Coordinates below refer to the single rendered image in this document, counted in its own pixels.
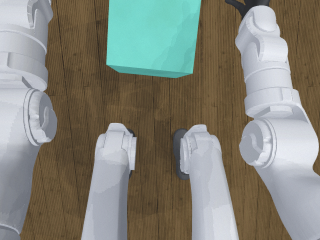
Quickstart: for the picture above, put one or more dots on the left robot forearm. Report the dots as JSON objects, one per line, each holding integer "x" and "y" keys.
{"x": 23, "y": 43}

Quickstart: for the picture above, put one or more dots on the right robot hand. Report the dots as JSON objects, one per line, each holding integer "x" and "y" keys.
{"x": 243, "y": 9}

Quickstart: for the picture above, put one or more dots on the robot left upper arm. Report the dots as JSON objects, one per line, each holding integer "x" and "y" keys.
{"x": 27, "y": 120}

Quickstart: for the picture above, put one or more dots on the carton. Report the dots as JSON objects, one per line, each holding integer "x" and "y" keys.
{"x": 152, "y": 37}

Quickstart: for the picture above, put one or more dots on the robot right upper arm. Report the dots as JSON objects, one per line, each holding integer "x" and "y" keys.
{"x": 283, "y": 152}

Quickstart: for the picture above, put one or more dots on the robot right foot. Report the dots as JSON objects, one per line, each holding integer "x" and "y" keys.
{"x": 178, "y": 135}

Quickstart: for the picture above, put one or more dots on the robot left shin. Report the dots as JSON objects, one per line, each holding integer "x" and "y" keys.
{"x": 112, "y": 126}

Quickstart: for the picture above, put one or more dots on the right robot forearm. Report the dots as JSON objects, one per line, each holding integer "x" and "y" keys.
{"x": 267, "y": 75}

